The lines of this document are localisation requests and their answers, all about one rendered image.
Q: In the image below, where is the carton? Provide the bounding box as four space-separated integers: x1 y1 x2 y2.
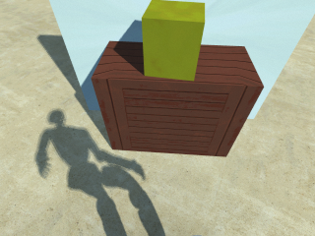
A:
142 0 205 82

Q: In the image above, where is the pedestal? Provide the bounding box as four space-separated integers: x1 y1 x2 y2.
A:
91 40 264 157

